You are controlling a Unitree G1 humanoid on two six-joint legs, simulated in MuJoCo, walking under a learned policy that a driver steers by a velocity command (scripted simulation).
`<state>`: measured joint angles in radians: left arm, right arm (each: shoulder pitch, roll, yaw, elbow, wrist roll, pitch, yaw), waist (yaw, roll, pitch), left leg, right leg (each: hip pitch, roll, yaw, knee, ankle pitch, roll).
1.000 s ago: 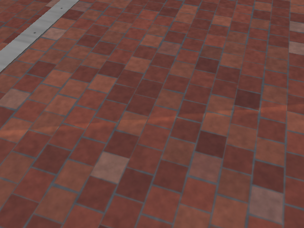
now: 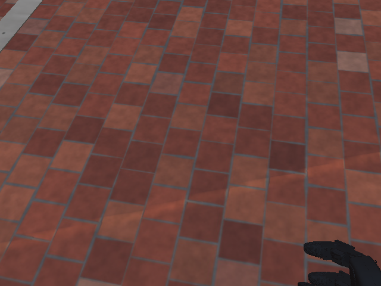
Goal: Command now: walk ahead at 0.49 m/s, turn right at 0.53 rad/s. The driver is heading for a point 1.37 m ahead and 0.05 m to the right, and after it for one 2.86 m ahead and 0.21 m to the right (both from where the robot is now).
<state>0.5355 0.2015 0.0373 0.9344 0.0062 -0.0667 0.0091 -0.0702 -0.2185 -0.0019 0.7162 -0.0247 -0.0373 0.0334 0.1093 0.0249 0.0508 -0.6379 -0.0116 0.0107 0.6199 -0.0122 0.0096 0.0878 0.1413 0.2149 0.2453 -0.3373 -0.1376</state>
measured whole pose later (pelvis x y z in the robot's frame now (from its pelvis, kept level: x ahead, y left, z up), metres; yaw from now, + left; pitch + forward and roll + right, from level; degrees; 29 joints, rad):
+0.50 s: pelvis +0.26 -0.02 +0.01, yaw -17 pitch +1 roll +2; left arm 0.04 0.24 0.03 0.73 0.04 -0.01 -0.07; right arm 0.44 -0.23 -0.04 0.92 -0.02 -0.10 0.01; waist -0.08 -0.03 0.04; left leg 0.03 -0.02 0.22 0.23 -0.29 0.02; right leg -0.64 -0.06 -0.02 0.72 -0.04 -0.07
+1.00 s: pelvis +0.51 -0.12 +0.00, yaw -8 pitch +0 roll -1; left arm 0.42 0.21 0.04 0.96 0.02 -0.10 0.02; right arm 0.15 -0.23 -0.05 0.84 -0.03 -0.01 0.05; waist 0.03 0.03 0.05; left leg -0.65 0.08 0.07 0.78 -0.01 0.07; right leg 0.07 0.04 -0.25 0.22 -0.30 -0.05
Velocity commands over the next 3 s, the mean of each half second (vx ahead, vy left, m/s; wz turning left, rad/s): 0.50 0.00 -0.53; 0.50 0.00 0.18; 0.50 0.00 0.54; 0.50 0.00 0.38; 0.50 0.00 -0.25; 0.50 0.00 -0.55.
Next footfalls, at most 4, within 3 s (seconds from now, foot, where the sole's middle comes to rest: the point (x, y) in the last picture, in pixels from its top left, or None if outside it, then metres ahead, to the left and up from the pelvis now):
0.08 left None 0.23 0.09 -0.77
0.60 right None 0.43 -0.19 -0.77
1.14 left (246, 205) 0.75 -0.07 -0.77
1.68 right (274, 137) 1.09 -0.18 -0.77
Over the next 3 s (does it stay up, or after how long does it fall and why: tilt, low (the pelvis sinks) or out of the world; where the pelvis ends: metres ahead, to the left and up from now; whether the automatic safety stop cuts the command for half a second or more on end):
stays up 1.53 0.02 0.01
